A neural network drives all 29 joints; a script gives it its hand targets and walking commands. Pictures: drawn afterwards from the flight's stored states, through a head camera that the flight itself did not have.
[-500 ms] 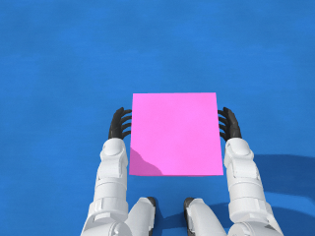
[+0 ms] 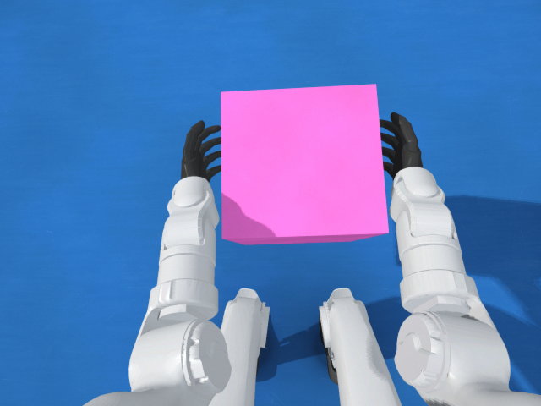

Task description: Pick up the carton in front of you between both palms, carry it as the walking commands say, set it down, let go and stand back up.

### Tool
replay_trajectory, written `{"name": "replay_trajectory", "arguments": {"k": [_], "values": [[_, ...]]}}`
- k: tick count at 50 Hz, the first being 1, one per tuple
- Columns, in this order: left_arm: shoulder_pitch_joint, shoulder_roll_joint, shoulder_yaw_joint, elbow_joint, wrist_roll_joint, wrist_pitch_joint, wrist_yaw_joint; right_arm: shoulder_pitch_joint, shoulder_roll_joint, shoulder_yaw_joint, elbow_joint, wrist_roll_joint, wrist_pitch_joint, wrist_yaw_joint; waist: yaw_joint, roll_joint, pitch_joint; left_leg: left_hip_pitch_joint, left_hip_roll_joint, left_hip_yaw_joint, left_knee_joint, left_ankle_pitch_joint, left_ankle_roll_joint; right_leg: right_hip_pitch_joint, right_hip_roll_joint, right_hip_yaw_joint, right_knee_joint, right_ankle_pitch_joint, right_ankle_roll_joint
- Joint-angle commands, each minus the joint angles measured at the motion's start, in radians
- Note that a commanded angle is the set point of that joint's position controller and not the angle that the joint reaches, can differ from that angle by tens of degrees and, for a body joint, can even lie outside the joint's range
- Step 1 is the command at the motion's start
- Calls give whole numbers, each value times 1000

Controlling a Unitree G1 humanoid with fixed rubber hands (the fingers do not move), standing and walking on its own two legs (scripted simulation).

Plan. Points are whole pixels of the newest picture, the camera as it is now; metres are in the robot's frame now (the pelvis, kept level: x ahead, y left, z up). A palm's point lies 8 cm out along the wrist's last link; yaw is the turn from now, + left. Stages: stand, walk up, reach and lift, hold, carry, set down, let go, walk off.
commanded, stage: set down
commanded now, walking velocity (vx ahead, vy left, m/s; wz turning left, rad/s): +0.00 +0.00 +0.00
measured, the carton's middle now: (297, 180) +0.45 -0.01 -0.15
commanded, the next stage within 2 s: none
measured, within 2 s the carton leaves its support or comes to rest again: rests again in 1.38 s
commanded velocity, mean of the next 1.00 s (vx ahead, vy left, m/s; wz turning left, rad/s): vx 0.00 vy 0.00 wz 0.00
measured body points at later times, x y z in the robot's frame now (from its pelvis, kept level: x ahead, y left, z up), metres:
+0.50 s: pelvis -0.02 +0.00 -0.12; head +0.29 -0.02 +0.20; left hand +0.48 +0.13 -0.24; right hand +0.49 -0.17 -0.25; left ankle +0.08 +0.13 -0.56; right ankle +0.08 -0.12 -0.56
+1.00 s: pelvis -0.02 -0.01 -0.21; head +0.33 -0.02 +0.07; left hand +0.50 +0.13 -0.37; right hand +0.52 -0.17 -0.37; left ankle +0.08 +0.13 -0.56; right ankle +0.08 -0.12 -0.56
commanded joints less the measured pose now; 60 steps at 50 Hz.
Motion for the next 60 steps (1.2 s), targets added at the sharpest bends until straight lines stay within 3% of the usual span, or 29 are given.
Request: {"name": "replay_trajectory", "arguments": {"k": [1,14,30,42,46,52,60], "values": [[-600,-887,-550,80,-106,-15,-186,-568,902,504,48,111,-28,200,-9,-24,-845,360,-88,102,-56,180,-7,430,78,-85,-69,216,1],[-763,-842,-582,65,-169,-24,-143,-722,841,538,56,174,-30,179,-19,-32,-962,199,-103,139,171,189,-22,286,80,-108,143,240,15],[-967,-728,-519,112,-195,-45,-116,-909,717,512,138,208,-48,173,-20,-43,-912,34,-99,168,393,157,-23,109,64,-123,351,204,19],[-1130,-657,-565,104,-292,-69,-113,-1074,640,574,139,297,-75,172,-22,-53,-935,10,-81,185,564,193,-17,96,42,-126,513,245,14],[-1164,-691,-629,67,-331,-74,-110,-1093,646,603,98,349,-85,182,-38,7,-949,32,-85,185,605,260,-15,91,42,-114,554,313,2],[-1090,-689,-599,137,-316,-82,-124,-989,661,558,205,317,-86,187,-41,3,-785,-57,-86,172,622,245,-16,12,43,-114,577,303,-7],[-1085,-640,-528,197,-284,-98,-131,-1026,616,513,240,297,-106,199,-29,-3,-644,-122,-86,163,636,210,-6,-104,41,-108,596,240,-15]]}}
